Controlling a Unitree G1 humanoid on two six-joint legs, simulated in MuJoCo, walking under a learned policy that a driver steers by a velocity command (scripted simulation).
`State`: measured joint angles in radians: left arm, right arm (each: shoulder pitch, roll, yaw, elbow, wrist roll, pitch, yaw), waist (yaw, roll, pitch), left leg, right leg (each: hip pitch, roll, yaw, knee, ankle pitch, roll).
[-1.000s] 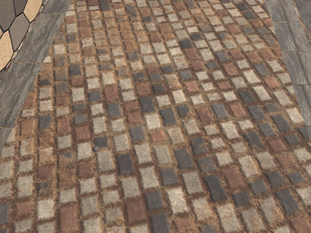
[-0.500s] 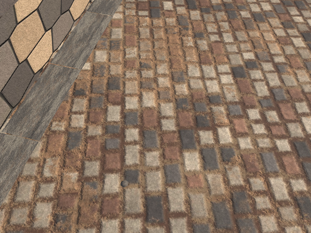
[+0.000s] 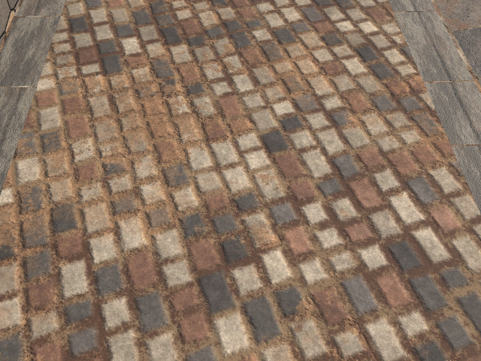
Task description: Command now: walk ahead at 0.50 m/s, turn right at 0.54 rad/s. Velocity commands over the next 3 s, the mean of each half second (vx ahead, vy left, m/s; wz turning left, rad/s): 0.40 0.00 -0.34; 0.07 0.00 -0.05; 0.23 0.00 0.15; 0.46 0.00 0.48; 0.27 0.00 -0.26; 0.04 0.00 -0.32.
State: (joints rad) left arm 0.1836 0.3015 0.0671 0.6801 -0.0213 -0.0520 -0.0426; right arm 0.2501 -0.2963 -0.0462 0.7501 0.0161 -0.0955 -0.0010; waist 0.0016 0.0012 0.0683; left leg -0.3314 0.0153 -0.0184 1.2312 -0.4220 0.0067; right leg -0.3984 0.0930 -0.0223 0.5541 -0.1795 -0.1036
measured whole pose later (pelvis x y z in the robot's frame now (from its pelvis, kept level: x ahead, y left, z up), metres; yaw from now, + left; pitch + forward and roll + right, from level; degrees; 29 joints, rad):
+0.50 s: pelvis +0.26 +0.06 +0.00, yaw -10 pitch +1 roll +0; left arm 0.27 0.30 0.05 0.75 -0.01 0.01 0.02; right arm 0.13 -0.25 -0.03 0.70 -0.02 -0.08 0.03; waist 0.01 -0.03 0.05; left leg -0.40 -0.02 0.03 0.49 -0.12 0.04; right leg -0.39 0.04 0.11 1.13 -0.52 0.05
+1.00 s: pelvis +0.33 +0.03 +0.01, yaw -10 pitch -1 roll +0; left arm 0.21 0.23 0.03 0.81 0.01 0.01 0.03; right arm 0.16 -0.24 -0.01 0.88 -0.01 -0.02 0.00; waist 0.00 0.00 0.03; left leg -0.24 -0.01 0.02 0.53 -0.27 0.01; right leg -0.22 -0.02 0.05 0.55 -0.31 0.03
